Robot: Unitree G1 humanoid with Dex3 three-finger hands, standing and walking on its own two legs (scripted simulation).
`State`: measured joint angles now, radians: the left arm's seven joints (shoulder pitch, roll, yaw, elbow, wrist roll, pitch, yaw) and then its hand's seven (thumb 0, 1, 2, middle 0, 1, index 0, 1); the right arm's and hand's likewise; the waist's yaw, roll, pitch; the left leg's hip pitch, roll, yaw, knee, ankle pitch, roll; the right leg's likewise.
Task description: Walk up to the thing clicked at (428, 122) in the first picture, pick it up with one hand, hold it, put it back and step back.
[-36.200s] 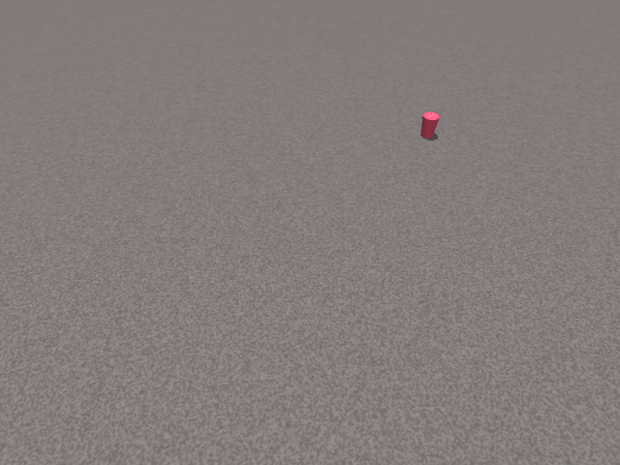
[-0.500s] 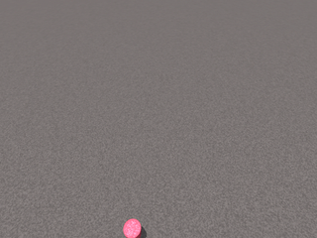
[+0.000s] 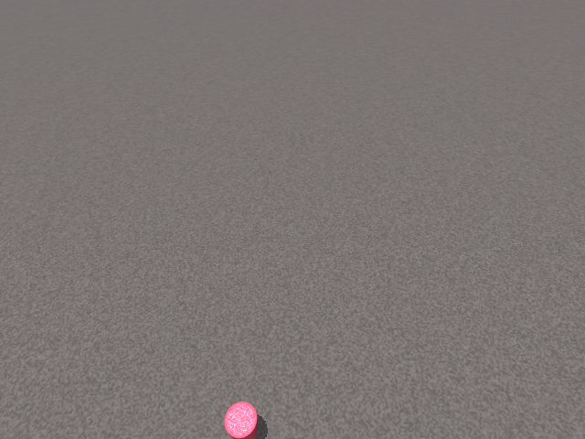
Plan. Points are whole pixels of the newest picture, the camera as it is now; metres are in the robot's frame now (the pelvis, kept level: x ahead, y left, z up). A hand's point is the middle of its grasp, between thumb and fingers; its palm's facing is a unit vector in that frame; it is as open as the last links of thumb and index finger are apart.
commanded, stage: stand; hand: left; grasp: from the side
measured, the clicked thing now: (243, 425) +0.33 +0.19 -0.72
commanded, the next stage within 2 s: step back in 1.00 s
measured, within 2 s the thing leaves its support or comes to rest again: neither
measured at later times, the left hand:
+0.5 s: hand out of the picture +0.09 +0.25 -0.16, palm faces -0.03 -0.94 -0.34, open 7.4 cm
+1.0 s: hand out of the picture +0.10 +0.25 -0.16, palm faces -0.03 -0.94 -0.34, open 7.4 cm
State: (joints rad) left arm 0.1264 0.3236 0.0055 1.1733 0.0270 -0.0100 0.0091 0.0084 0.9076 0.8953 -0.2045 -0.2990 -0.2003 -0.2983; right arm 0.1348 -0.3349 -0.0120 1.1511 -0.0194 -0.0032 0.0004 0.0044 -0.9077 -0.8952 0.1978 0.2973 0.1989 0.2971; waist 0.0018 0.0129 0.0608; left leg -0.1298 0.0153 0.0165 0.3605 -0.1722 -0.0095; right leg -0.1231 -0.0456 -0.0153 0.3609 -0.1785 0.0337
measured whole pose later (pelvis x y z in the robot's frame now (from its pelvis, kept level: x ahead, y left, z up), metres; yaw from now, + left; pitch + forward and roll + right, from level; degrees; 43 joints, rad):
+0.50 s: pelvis +0.02 +0.00 +0.00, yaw -1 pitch -3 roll +0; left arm 0.10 0.32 0.01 1.16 0.02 -0.01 0.01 0.01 0.91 0.90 -0.20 -0.30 -0.20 -0.30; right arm 0.11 -0.34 0.00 1.15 -0.02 -0.01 0.00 0.00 -0.91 -0.90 0.20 0.30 0.20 0.30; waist 0.00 0.01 0.06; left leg -0.10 0.02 0.03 0.33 -0.18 -0.01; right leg -0.10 -0.04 -0.01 0.33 -0.18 0.03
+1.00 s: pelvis +0.02 +0.00 +0.00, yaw -1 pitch -3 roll +0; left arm 0.10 0.33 0.01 1.15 0.02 -0.01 0.00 0.01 0.91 0.90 -0.20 -0.30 -0.20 -0.30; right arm 0.11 -0.34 -0.01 1.15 -0.01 -0.01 0.00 0.00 -0.91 -0.90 0.20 0.30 0.20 0.30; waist 0.00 0.01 0.05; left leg -0.09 0.02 0.03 0.33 -0.19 -0.01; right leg -0.09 -0.04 0.00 0.32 -0.18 0.03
